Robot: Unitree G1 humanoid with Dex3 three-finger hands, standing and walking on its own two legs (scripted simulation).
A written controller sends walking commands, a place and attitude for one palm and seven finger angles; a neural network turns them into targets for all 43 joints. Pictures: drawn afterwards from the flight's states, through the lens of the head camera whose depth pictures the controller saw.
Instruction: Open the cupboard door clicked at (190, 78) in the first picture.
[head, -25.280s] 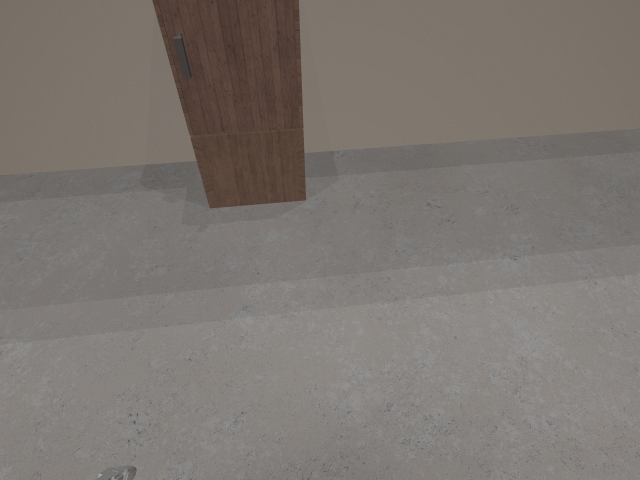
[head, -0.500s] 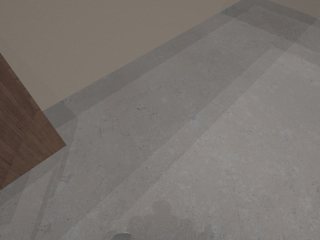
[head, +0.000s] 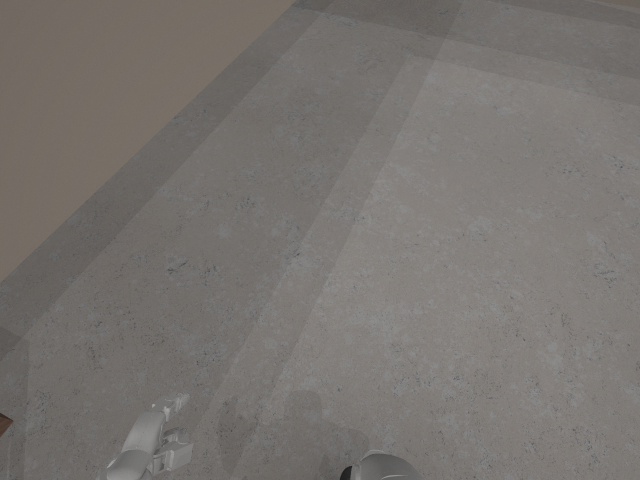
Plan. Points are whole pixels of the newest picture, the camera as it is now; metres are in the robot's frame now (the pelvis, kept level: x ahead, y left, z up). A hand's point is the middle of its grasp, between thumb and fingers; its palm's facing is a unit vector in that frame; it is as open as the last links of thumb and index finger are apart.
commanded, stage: walk to a spot facing it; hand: left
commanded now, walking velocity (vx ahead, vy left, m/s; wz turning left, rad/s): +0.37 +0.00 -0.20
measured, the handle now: out of the picture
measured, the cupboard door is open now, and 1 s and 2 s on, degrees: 45 45 45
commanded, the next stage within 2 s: turn to face it in 0.76 s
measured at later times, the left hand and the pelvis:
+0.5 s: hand (194, 440) +0.19 +0.19 -0.17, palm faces -0.01 -0.99 -0.17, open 7.4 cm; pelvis +0.25 +0.01 +0.01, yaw -7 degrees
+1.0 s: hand (278, 222) +0.57 +0.08 -0.14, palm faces -0.15 -0.97 -0.21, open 7.4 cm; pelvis +0.46 -0.09 +0.02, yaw -8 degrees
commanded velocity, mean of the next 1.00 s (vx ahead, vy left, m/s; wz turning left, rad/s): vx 0.29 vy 0.00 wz -0.02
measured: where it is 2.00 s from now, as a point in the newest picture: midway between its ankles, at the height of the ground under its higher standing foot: (369, 329)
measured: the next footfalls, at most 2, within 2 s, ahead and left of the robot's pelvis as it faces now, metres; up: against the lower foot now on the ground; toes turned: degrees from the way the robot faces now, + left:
left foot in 0.44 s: +0.36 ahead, +0.11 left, +0.00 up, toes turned +1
right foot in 0.84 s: +0.51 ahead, -0.19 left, +0.00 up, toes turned -16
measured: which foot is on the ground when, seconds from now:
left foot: up 0.00-0.42, down 0.44-0.84, up 0.86-1.00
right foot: down 0.00-0.44, up 0.46-0.82, down 0.84-1.00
